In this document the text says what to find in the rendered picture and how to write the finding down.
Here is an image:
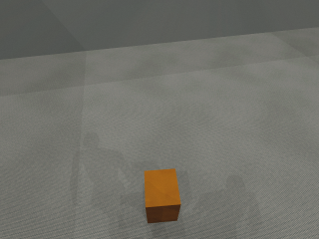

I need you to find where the carton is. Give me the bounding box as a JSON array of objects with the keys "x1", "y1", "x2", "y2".
[{"x1": 144, "y1": 168, "x2": 181, "y2": 224}]

